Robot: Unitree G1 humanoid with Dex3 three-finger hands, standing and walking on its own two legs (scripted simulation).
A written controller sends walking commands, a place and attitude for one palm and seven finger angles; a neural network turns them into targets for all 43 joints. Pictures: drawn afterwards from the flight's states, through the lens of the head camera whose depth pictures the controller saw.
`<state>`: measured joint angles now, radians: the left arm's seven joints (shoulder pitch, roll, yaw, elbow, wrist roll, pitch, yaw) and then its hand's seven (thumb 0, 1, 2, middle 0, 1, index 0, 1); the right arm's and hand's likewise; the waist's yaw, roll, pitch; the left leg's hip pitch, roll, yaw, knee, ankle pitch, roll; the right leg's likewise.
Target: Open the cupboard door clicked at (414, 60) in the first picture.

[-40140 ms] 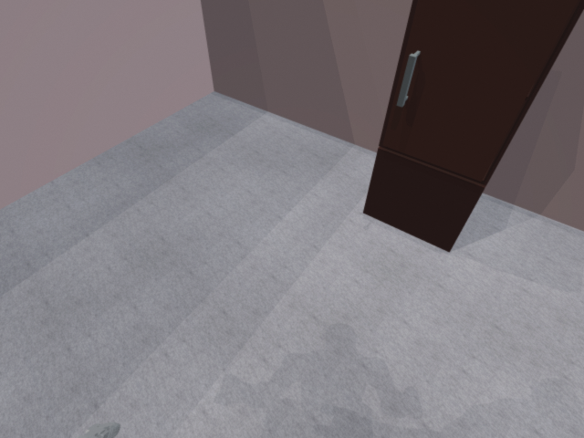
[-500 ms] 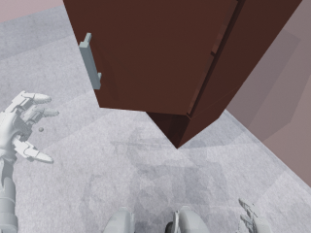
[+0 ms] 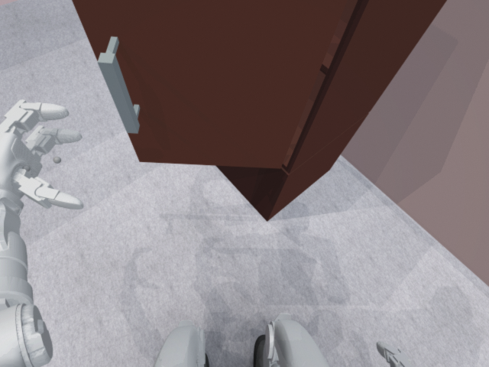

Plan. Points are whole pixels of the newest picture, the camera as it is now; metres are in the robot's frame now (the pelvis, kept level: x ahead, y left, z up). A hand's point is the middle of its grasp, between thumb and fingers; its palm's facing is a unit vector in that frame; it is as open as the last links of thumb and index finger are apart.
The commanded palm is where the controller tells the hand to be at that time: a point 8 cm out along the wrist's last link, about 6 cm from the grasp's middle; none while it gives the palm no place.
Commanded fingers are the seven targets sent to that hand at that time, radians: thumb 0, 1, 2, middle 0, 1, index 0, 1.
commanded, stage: move the hooked fingers beside the handle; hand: left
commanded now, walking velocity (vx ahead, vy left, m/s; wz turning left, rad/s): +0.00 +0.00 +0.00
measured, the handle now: (124, 89) +0.57 +0.22 +0.04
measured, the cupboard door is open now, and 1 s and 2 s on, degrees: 49 49 49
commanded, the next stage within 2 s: slide the fingers in behind the handle in 1.50 s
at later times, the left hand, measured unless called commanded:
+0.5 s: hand (71, 122) +0.48 +0.28 +0.05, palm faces -0.02 -1.00 -0.03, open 14.0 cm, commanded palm +0.48 +0.32 +0.04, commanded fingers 0.00 -0.50 0.30 -0.30 -1.20 -0.30 -1.20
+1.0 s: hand (73, 110) +0.52 +0.29 +0.03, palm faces -0.03 -1.00 -0.03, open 14.0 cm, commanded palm +0.51 +0.32 +0.04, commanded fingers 0.00 -0.50 0.30 -0.30 -1.20 -0.30 -1.20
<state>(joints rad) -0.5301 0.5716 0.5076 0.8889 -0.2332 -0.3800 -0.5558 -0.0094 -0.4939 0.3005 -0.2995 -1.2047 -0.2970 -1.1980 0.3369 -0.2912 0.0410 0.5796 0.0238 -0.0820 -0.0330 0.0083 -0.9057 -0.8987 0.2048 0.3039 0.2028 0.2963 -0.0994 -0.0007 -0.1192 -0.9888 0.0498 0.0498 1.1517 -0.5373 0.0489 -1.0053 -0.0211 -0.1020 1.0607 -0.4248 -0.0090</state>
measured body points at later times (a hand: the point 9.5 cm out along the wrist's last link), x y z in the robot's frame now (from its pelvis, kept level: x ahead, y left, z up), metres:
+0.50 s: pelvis -0.01 +0.00 -0.02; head +0.15 +0.04 +0.40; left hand +0.48 +0.33 +0.06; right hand +0.02 -0.28 -0.11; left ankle +0.00 +0.08 -0.65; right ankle +0.04 -0.12 -0.65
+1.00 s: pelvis +0.00 +0.01 -0.02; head +0.19 +0.05 +0.38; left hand +0.52 +0.35 +0.04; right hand -0.02 -0.26 -0.11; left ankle +0.00 +0.08 -0.65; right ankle +0.04 -0.12 -0.65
